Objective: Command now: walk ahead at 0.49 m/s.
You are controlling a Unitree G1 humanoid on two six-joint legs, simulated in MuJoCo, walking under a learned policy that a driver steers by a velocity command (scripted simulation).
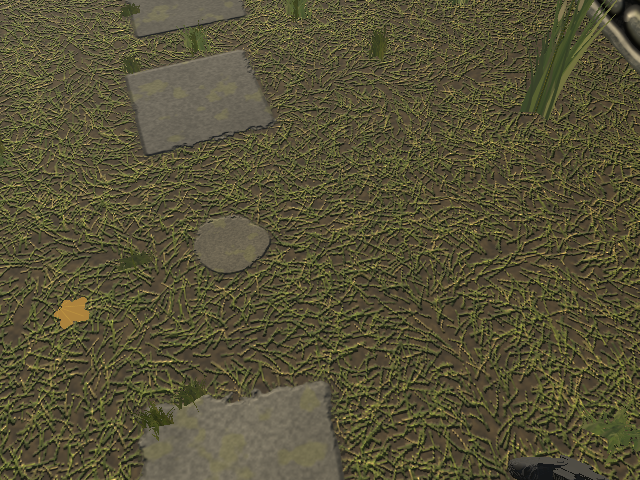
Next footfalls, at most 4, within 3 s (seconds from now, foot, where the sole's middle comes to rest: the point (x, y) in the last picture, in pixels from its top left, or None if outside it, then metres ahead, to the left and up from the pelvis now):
0.04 left None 0.19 0.05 -0.76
0.58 right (401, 445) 0.51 -0.09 -0.76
1.12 left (260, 370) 0.65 0.22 -0.76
1.68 right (242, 242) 1.00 0.31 -0.76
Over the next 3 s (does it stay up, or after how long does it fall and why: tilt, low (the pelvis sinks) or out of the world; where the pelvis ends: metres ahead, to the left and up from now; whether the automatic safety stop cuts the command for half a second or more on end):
stays up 1.24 0.52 0.01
